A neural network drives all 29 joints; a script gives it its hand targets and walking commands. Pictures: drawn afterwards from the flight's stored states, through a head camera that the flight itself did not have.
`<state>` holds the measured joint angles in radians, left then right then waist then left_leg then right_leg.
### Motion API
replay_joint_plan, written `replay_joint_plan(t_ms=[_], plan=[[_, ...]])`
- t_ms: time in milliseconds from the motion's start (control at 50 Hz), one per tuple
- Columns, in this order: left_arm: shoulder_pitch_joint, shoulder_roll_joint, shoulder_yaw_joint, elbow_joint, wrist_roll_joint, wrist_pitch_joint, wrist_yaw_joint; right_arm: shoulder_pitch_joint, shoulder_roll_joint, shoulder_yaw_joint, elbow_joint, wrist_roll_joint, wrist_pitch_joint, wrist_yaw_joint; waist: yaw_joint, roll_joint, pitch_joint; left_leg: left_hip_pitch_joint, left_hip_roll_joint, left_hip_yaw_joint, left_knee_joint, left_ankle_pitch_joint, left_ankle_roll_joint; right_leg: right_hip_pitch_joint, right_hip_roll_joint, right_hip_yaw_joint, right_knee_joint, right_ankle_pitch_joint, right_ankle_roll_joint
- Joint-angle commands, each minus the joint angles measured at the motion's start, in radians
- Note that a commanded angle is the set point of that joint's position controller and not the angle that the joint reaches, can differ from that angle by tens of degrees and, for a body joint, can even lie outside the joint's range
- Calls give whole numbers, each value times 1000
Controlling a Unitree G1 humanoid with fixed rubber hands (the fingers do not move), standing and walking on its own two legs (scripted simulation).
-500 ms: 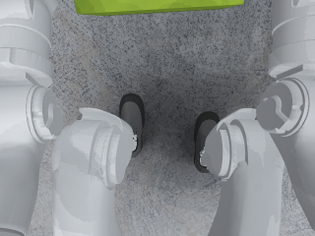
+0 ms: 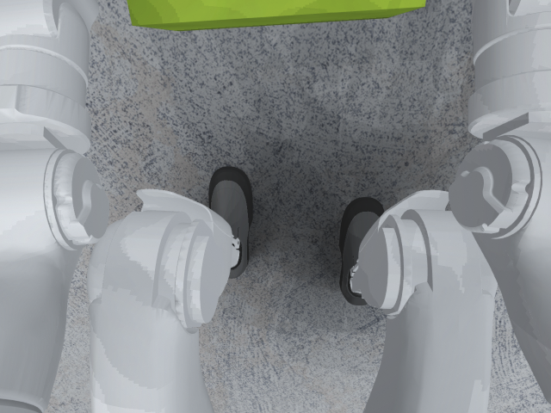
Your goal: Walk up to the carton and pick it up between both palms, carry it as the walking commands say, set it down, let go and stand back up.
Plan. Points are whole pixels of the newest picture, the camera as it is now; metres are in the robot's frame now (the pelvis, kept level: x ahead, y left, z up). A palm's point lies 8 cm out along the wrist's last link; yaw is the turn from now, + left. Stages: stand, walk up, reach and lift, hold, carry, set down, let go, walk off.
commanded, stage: set down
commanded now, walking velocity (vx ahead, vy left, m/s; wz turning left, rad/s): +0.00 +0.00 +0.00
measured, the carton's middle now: out of the picture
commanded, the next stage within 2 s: none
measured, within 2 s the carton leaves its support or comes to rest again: neither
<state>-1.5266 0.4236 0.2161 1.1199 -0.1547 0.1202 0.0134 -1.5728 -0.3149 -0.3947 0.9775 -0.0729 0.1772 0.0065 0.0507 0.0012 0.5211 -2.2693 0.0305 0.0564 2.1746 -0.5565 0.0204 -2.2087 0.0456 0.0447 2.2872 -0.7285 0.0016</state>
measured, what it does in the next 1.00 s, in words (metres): stands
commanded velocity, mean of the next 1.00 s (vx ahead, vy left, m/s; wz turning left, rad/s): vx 0.00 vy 0.00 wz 0.00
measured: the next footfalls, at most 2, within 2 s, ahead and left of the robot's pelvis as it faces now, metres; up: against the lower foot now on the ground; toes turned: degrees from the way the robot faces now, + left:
none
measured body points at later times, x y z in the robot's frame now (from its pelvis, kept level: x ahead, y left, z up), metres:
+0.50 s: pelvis +0.00 +0.00 -0.01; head +0.39 -0.02 +0.19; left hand +0.53 +0.23 -0.23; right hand +0.55 -0.17 -0.25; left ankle +0.12 +0.12 -0.33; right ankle +0.07 -0.12 -0.33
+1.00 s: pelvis -0.01 +0.00 +0.00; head +0.36 +0.00 +0.23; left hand +0.57 +0.25 -0.14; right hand +0.58 -0.20 -0.15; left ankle +0.12 +0.12 -0.33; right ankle +0.07 -0.12 -0.33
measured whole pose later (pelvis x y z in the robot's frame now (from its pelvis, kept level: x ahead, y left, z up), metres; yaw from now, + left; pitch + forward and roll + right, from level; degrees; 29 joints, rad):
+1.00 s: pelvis -0.01 +0.00 +0.00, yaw -1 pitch +31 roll +2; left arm -1.50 0.49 0.24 0.94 -0.24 0.21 0.10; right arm -1.52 -0.44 -0.22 0.93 0.12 0.25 -0.11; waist 0.05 -0.02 0.52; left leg -2.19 0.03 0.04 2.19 -0.54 0.02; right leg -2.12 0.05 0.03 2.28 -0.71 0.01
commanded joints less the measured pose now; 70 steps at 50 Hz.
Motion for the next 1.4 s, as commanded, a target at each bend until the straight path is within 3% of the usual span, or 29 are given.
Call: replay_joint_plan(t_ms=[0, 120, 140, 220, 240, 300, 320, 380, 480, 520, 580, 600, 660, 680, 700, 800, 860, 900, 920, 1040, 1060, 1080, 1120, 1140, 1280, 1300, 1320, 1340, 1380], plan=[[-251, -259, -25, -75, 28, -47, -107, -69, 274, 279, 182, 37, -22, 90, 1, -117, -936, 634, -55, -81, 5, 479, -11, 303, -6, -45, -182, 426, 0], [-193, 29, 55, -29, 6, -87, 13, -135, -82, 282, 144, 98, -83, -44, 42, -80, -1046, 845, -45, -130, 25, 656, 0, 200, -16, -31, -203, 412, 26], [-181, 63, 71, -17, 15, -89, 24, -105, -134, 276, 164, 88, -92, -60, 22, -98, -1064, 778, -43, -113, 27, 617, -13, 276, -18, -27, -202, 467, 22], [-190, 98, 95, 4, 3, -104, 47, -166, -196, 296, 118, 145, -109, -86, 58, -52, -1098, 834, -30, -127, 44, 703, -11, 210, -14, -17, -191, 493, 31], [-191, 109, 95, -8, -3, -109, 53, -159, -224, 266, 118, 139, -118, -92, 19, -38, -1116, 931, -22, -160, 59, 782, -9, 114, -21, -26, -190, 467, 36], [-219, 152, 108, -30, -16, -121, 59, -218, -226, 309, 42, 188, -136, -98, 62, -63, -1169, 863, -25, -142, 55, 761, -6, 204, -23, -6, -182, 543, 38], [-203, 174, 126, 26, -16, -119, 60, -216, -260, 316, 61, 178, -138, -110, 51, -104, -1157, 801, -26, -137, 68, 726, -3, 265, -32, 6, -169, 568, 39], [-161, 201, 116, 98, -12, -117, 50, -215, -237, 332, 63, 194, -125, -97, 83, -146, -1142, 647, -21, -103, 47, 628, -2, 365, -27, 13, -148, 568, 40], [-214, 237, 100, 63, -7, -123, 56, -228, -266, 328, 86, 215, -119, -83, 76, -144, -1140, 666, -20, -94, 55, 600, -13, 325, -31, 5, -144, 509, 34], [-228, 256, 95, 61, 7, -116, 59, -224, -308, 301, 112, 203, -109, -82, 67, -92, -1101, 691, -12, -90, 53, 569, -22, 293, -32, 1, -136, 464, 31], [-224, 272, 94, 70, 12, -109, 60, -238, -295, 299, 96, 207, -104, -75, 83, -124, -1082, 588, -14, -74, 27, 479, -28, 363, -32, -4, -139, 460, 32], [-233, 258, 77, 29, -6, -110, 58, -205, -313, 288, 117, 185, -103, -77, 37, -134, -1107, 604, -20, -74, 30, 497, -30, 379, -30, -15, -136, 481, 27], [-272, 287, 52, -169, -48, -105, 75, -301, -335, 280, -132, 208, -104, -92, 43, -141, -1425, 780, -34, -71, 12, 616, -18, 543, -19, -27, -143, 585, 31], [-296, 297, 55, -185, -50, -103, 81, -303, -354, 278, -129, 208, -98, -105, 44, -118, -1485, 846, -39, -53, 21, 668, -21, 541, -13, -32, -150, 591, 26], [-291, 327, 64, -264, -61, -100, 91, -341, -356, 304, -263, 239, -95, -110, 70, -136, -1627, 904, -44, -49, 16, 703, -12, 637, -14, -22, -160, 636, 23], [-234, 330, 28, -300, -125, -37, 109, -305, -408, 318, -386, 257, -45, -140, 58, -165, -1891, 1002, -57, -25, -49, 661, -2, 822, -2, -52, -196, 651, 16], [-212, 354, 43, -327, -101, 11, 112, -280, -404, 320, -359, 266, 12, -142, 113, -131, -1928, 1044, -59, -3, -106, 603, -9, 806, 9, -74, -224, 556, 11], [-239, 354, 20, -405, -110, 48, 110, -264, -406, 317, -393, 267, 49, -141, 82, -116, -1954, 1094, -63, -8, -138, 571, -7, 778, 18, -99, -255, 495, 3], [-270, 346, 21, -470, -110, 59, 108, -271, -398, 327, -413, 286, 62, -137, 100, -76, -1969, 1133, -63, -4, -148, 581, -6, 750, 17, -94, -268, 491, -4], [-230, 322, 27, -392, -39, 138, 95, -266, -397, 311, -318, 281, 122, -88, 118, -20, -1808, 1177, -71, -22, -240, 502, -9, 574, 18, -121, -345, 337, -5], [-194, 269, 3, -386, -67, 147, 91, -241, -412, 297, -340, 275, 114, -82, 75, -18, -1838, 1213, -74, -29, -251, 525, -13, 594, 22, -124, -367, 355, -9], [-228, 292, 21, -398, -40, 143, 93, -269, -398, 309, -372, 284, 113, -78, 108, -5, -1847, 1204, -73, -32, -265, 527, -7, 590, 21, -116, -382, 360, -9], [-242, 299, 31, -451, -34, 152, 92, -287, -422, 287, -414, 270, 122, -79, 102, -1, -1942, 1277, -79, -33, -282, 564, -14, 638, 25, -121, -391, 387, -8], [-298, 310, 24, -591, -58, 162, 98, -318, -422, 288, -490, 292, 132, -78, 102, 6, -2048, 1378, -81, -39, -307, 601, -13, 679, 28, -134, -410, 400, -9], [-214, 371, 100, -583, -32, 225, 83, -274, -428, 298, -534, 281, 202, -75, 156, -64, -2167, 1377, -102, -28, -394, 658, 1, 836, 44, -109, -503, 480, 3], [-206, 362, 95, -548, -40, 233, 79, -260, -444, 285, -504, 285, 202, -72, 131, -42, -2112, 1364, -98, -33, -408, 622, -4, 798, 43, -115, -520, 455, 0], [-191, 372, 107, -527, -18, 233, 78, -276, -447, 287, -532, 271, 205, -72, 144, -73, -2138, 1395, -101, -32, -430, 624, -3, 821, 48, -122, -543, 435, 4], [-188, 383, 110, -559, -13, 237, 75, -239, -431, 280, -516, 281, 212, -77, 153, -31, -2165, 1437, -104, -31, -441, 656, -7, 824, 46, -118, -557, 447, 3], [-178, 370, 117, -615, -44, 245, 69, -242, -424, 287, -579, 282, 216, -73, 156, -70, -2218, 1412, -106, -26, -467, 703, -8, 940, 49, -108, -565, 549, 7]])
